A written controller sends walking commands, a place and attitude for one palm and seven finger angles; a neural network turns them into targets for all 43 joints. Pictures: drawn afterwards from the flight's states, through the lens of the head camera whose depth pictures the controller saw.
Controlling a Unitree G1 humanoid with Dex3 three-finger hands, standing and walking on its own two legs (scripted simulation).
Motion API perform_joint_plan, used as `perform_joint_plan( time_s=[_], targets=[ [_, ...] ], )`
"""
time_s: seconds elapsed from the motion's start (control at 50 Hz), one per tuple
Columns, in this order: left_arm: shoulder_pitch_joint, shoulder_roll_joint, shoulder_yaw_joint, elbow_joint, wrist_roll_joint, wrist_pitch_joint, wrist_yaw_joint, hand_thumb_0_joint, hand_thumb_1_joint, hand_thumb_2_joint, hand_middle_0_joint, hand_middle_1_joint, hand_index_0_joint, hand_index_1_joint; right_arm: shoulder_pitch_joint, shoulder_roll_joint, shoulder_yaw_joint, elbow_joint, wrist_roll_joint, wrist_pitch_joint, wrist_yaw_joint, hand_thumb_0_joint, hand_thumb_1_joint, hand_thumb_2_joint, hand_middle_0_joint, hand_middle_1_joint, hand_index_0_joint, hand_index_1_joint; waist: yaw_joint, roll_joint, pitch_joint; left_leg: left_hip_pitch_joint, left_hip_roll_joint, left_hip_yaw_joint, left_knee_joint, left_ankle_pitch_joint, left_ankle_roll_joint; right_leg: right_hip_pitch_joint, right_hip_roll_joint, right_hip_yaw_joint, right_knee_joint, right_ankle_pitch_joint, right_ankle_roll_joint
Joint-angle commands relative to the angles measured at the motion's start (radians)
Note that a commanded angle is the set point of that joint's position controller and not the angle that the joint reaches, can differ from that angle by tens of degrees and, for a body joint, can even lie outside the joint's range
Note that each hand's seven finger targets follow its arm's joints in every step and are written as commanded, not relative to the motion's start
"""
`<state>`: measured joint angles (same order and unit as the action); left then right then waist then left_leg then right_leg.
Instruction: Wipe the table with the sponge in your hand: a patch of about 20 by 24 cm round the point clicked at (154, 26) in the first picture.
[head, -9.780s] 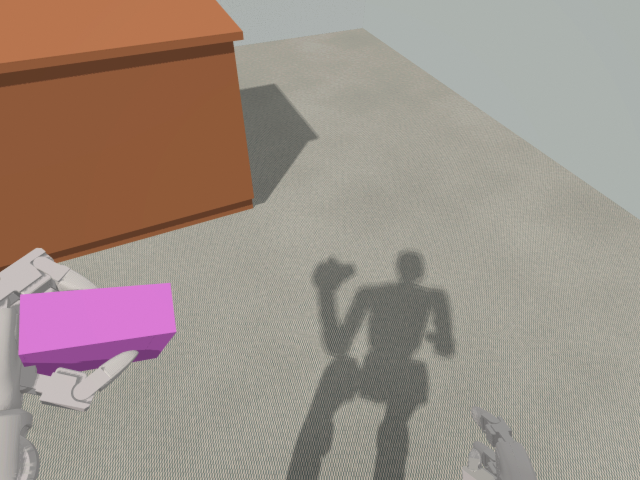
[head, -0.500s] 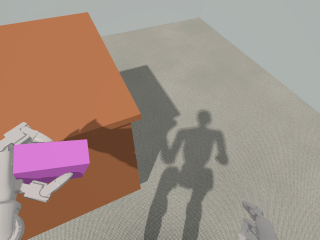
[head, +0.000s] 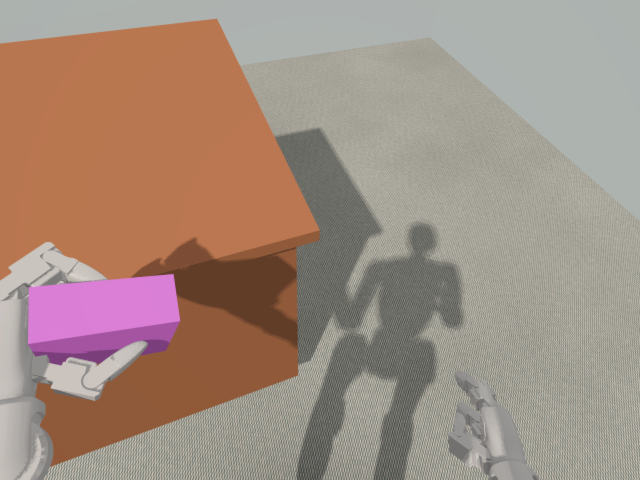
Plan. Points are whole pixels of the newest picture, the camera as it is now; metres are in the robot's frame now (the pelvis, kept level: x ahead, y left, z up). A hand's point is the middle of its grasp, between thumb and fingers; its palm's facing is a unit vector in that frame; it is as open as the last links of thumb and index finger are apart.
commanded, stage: come to a stop and stand still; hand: left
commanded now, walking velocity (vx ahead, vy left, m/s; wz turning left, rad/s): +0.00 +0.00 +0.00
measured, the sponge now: (128, 321) +0.23 +0.22 +0.12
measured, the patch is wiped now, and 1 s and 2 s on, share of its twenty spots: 0.00 0.00 0.00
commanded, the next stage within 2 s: look again from close up in 0.36 s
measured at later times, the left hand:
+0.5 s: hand (71, 309) +0.22 +0.26 +0.15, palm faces +0.39 -0.85 -0.36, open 9.2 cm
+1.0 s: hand (88, 302) +0.23 +0.24 +0.15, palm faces +0.40 -0.85 -0.35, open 9.2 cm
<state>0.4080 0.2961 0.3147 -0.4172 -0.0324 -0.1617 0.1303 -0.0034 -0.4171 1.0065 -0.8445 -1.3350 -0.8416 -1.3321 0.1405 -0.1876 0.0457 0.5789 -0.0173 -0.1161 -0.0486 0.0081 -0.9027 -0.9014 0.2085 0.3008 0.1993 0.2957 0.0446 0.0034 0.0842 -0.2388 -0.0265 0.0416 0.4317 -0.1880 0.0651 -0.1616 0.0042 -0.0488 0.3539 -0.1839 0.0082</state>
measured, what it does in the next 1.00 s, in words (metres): stands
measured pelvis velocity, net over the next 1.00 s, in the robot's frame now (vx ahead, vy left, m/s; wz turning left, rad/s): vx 0.01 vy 0.00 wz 0.01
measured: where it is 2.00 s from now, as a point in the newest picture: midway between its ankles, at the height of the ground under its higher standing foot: outside the picture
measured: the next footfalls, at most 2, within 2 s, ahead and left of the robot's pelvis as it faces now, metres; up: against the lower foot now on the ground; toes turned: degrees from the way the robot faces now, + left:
left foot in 1.54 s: +0.17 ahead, +0.15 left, +0.00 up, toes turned +3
right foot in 1.84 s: +0.15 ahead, -0.04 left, +0.00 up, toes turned +4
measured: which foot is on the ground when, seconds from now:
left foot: down 0.00-1.00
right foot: down 0.00-1.00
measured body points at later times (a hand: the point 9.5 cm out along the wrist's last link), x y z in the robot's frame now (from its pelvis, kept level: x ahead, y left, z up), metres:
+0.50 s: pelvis +0.00 +0.01 +0.00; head +0.03 +0.03 +0.45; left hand +0.20 +0.30 +0.17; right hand +0.18 -0.22 -0.08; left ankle +0.03 +0.07 -0.74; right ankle +0.00 -0.13 -0.74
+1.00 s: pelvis +0.01 +0.00 +0.00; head +0.03 +0.01 +0.45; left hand +0.20 +0.29 +0.17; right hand +0.20 -0.23 -0.08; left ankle +0.03 +0.07 -0.74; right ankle +0.00 -0.13 -0.74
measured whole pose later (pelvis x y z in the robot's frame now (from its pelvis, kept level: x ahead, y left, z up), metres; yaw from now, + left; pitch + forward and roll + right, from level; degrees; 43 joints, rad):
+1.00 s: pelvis +0.01 +0.00 +0.00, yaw +0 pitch +0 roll -2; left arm 0.46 0.33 0.33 -0.47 -0.05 -0.16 0.14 0.00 -0.42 1.01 -0.85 -1.34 -0.84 -1.33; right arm 0.18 -0.22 0.02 0.57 -0.02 -0.07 -0.06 0.01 -0.90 -0.90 0.21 0.30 0.20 0.30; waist 0.01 0.02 0.02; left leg -0.25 -0.03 0.03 0.48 -0.23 0.07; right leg -0.17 0.01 -0.06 0.39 -0.22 0.00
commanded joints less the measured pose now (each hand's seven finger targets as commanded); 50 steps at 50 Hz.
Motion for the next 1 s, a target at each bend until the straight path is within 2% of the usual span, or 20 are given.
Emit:
perform_joint_plan(
  time_s=[0.0,0.02,0.1,0.16,0.24,0.3,0.38,0.4,0.44,0.5,0.56,0.68,0.78,0.8,0.82,0.84,0.9,0.92,0.94,0.98],
  targets=[
    [-0.146,0.238,0.146,-0.352,-0.006,-0.082,0.032,0.000,0.100,1.300,-1.200,-1.600,-1.200,-1.600,-0.072,-0.142,-0.062,-0.155,-0.007,-0.052,-0.020,0.000,-0.900,-0.900,0.200,0.300,0.200,0.300,-0.024,0.117,-0.219,0.074,0.082,-0.109,-0.113,0.085,-0.059,0.078,-0.023,0.047,-0.022,0.116,-0.020],
    [-0.120,0.217,0.134,-0.349,-0.010,-0.081,0.031,0.000,0.100,1.300,-1.200,-1.600,-1.200,-1.600,-0.071,-0.135,-0.059,-0.159,-0.007,-0.052,-0.018,0.000,-0.900,-0.900,0.200,0.300,0.200,0.300,-0.022,0.116,-0.222,0.076,0.084,-0.109,-0.109,0.108,-0.062,0.081,-0.022,0.044,-0.020,0.123,-0.020],
    [-0.001,0.207,0.147,-0.310,-0.019,-0.074,0.027,0.000,0.100,1.300,-1.200,-1.600,-1.200,-1.600,-0.063,-0.141,-0.064,-0.161,-0.009,-0.043,-0.009,0.000,-0.900,-0.900,0.200,0.300,0.200,0.300,-0.021,0.115,-0.238,0.084,0.082,-0.102,-0.099,0.206,-0.084,0.085,-0.017,0.028,-0.016,0.147,-0.020],
    [0.036,0.184,0.136,-0.279,-0.026,-0.069,0.019,0.000,0.100,1.300,-1.200,-1.600,-1.200,-1.600,-0.055,-0.145,-0.070,-0.161,-0.004,-0.029,-0.005,0.000,-0.900,-0.900,0.200,0.300,0.200,0.300,-0.027,0.064,-0.228,0.064,0.086,-0.097,-0.100,0.189,-0.088,0.082,-0.016,0.028,-0.023,0.143,-0.018],
    [0.013,0.187,0.131,-0.271,-0.025,-0.069,0.016,0.000,0.100,1.300,-1.200,-1.600,-1.200,-1.600,-0.057,-0.150,-0.075,-0.161,0.001,-0.019,-0.011,0.000,-0.900,-0.900,0.200,0.300,0.200,0.300,-0.029,0.055,-0.211,0.057,0.089,-0.098,-0.119,0.144,-0.094,0.062,-0.011,0.026,-0.020,0.122,-0.014],
    [-0.034,0.217,0.144,-0.299,-0.023,-0.073,0.022,0.000,0.100,1.300,-1.200,-1.600,-1.200,-1.600,-0.066,-0.153,-0.074,-0.162,-0.001,-0.020,-0.018,0.000,-0.900,-0.900,0.200,0.300,0.200,0.300,-0.026,0.077,-0.208,0.055,0.087,-0.108,-0.137,0.108,-0.097,0.062,-0.010,0.027,-0.019,0.103,-0.013],
    [-0.060,0.204,0.122,-0.326,-0.017,-0.080,0.027,0.000,0.100,1.300,-1.200,-1.600,-1.200,-1.600,-0.062,-0.151,-0.074,-0.163,-0.001,-0.029,-0.021,0.000,-0.900,-0.900,0.200,0.300,0.200,0.300,-0.026,0.091,-0.212,0.063,0.082,-0.112,-0.142,0.079,-0.094,0.068,-0.009,0.027,-0.019,0.097,-0.015],
    [-0.071,0.228,0.140,-0.337,-0.016,-0.081,0.031,0.000,0.100,1.300,-1.200,-1.600,-1.200,-1.600,-0.070,-0.152,-0.074,-0.160,-0.003,-0.029,-0.023,0.000,-0.900,-0.900,0.200,0.300,0.200,0.300,-0.025,0.105,-0.217,0.063,0.083,-0.113,-0.143,0.069,-0.096,0.068,-0.012,0.031,-0.018,0.090,-0.015],
    [-0.052,0.206,0.124,-0.331,-0.016,-0.081,0.031,0.000,0.100,1.300,-1.200,-1.600,-1.200,-1.600,-0.063,-0.151,-0.074,-0.160,-0.002,-0.032,-0.021,0.000,-0.900,-0.900,0.200,0.300,0.200,0.300,-0.025,0.107,-0.216,0.061,0.081,-0.112,-0.137,0.079,-0.095,0.073,-0.012,0.031,-0.019,0.095,-0.017],
    [-0.020,0.216,0.141,-0.304,-0.017,-0.079,0.033,0.000,0.100,1.300,-1.200,-1.600,-1.200,-1.600,-0.059,-0.151,-0.076,-0.155,-0.005,-0.031,-0.022,0.000,-0.900,-0.900,0.200,0.300,0.200,0.300,-0.024,0.100,-0.210,0.046,0.077,-0.108,-0.137,0.057,-0.093,0.076,-0.015,0.035,-0.029,0.088,-0.019],
    [0.001,0.201,0.137,-0.269,-0.020,-0.077,0.031,0.000,0.100,1.300,-1.200,-1.600,-1.200,-1.600,-0.058,-0.147,-0.076,-0.155,-0.003,-0.025,-0.021,0.000,-0.900,-0.900,0.200,0.300,0.200,0.300,-0.024,0.055,-0.199,0.028,0.077,-0.106,-0.136,0.019,-0.083,0.075,-0.018,0.041,-0.043,0.075,-0.019],
    [-0.014,0.191,0.122,-0.243,-0.023,-0.069,0.027,0.000,0.100,1.300,-1.200,-1.600,-1.200,-1.600,-0.056,-0.146,-0.076,-0.155,0.002,-0.016,-0.024,0.000,-0.900,-0.900,0.200,0.300,0.200,0.300,-0.030,0.030,-0.195,0.034,0.069,-0.091,-0.115,0.030,-0.068,0.062,-0.025,0.052,-0.060,0.091,-0.018],
    [-0.061,0.197,0.111,-0.278,-0.021,-0.065,0.028,0.000,0.100,1.300,-1.200,-1.600,-1.200,-1.600,-0.057,-0.146,-0.074,-0.157,0.002,-0.014,-0.028,0.000,-0.900,-0.900,0.200,0.300,0.200,0.300,-0.031,0.056,-0.202,0.060,0.060,-0.088,-0.107,0.092,-0.070,0.064,-0.020,0.047,-0.059,0.129,-0.016],
    [-0.069,0.219,0.127,-0.285,-0.021,-0.063,0.031,0.000,0.100,1.300,-1.200,-1.600,-1.200,-1.600,-0.067,-0.147,-0.072,-0.158,-0.001,-0.013,-0.031,0.000,-0.900,-0.900,0.200,0.300,0.200,0.300,-0.029,0.064,-0.204,0.067,0.059,-0.087,-0.107,0.096,-0.072,0.060,-0.022,0.046,-0.062,0.128,-0.015],
    [-0.065,0.204,0.114,-0.292,-0.022,-0.064,0.030,0.000,0.100,1.300,-1.200,-1.600,-1.200,-1.600,-0.061,-0.146,-0.074,-0.157,-0.001,-0.013,-0.030,0.000,-0.900,-0.900,0.200,0.300,0.200,0.300,-0.033,0.058,-0.213,0.068,0.060,-0.084,-0.095,0.089,-0.066,0.070,-0.026,0.045,-0.049,0.126,-0.018],
    [-0.065,0.207,0.115,-0.296,-0.022,-0.065,0.032,0.000,0.100,1.300,-1.200,-1.600,-1.200,-1.600,-0.060,-0.148,-0.076,-0.157,-0.002,-0.012,-0.029,0.000,-0.900,-0.900,0.200,0.300,0.200,0.300,-0.034,0.078,-0.216,0.056,0.061,-0.088,-0.093,0.045,-0.062,0.073,-0.029,0.045,-0.037,0.093,-0.022],
    [-0.027,0.225,0.139,-0.288,-0.026,-0.062,0.037,0.000,0.100,1.300,-1.200,-1.600,-1.200,-1.600,-0.066,-0.155,-0.082,-0.160,-0.007,-0.008,-0.030,0.000,-0.900,-0.900,0.200,0.300,0.200,0.300,-0.034,0.064,-0.213,0.001,0.066,-0.104,-0.070,-0.108,-0.037,0.072,-0.052,0.066,-0.019,-0.023,-0.043],
    [-0.017,0.204,0.121,-0.280,-0.027,-0.062,0.035,0.000,0.100,1.300,-1.200,-1.600,-1.200,-1.600,-0.067,-0.148,-0.081,-0.162,-0.005,-0.007,-0.030,0.000,-0.900,-0.900,0.200,0.300,0.200,0.300,-0.037,0.054,-0.195,-0.021,0.069,-0.109,-0.061,-0.162,-0.028,0.057,-0.059,0.078,-0.018,-0.072,-0.049],
    [-0.021,0.208,0.125,-0.286,-0.028,-0.064,0.036,0.000,0.100,1.300,-1.200,-1.600,-1.200,-1.600,-0.069,-0.152,-0.082,-0.164,-0.004,-0.005,-0.029,0.000,-0.900,-0.900,0.200,0.300,0.200,0.300,-0.039,0.063,-0.185,-0.044,0.071,-0.120,-0.050,-0.207,-0.022,0.045,-0.064,0.096,-0.014,-0.116,-0.058],
    [-0.019,0.207,0.128,-0.271,-0.030,-0.066,0.037,0.000,0.100,1.300,-1.200,-1.600,-1.200,-1.600,-0.064,-0.155,-0.084,-0.162,0.000,-0.004,-0.028,0.000,-0.900,-0.900,0.200,0.300,0.200,0.300,-0.042,0.043,-0.150,-0.091,0.074,-0.141,-0.027,-0.258,-0.013,0.024,-0.077,0.115,-0.004,-0.176,-0.072]
  ],
)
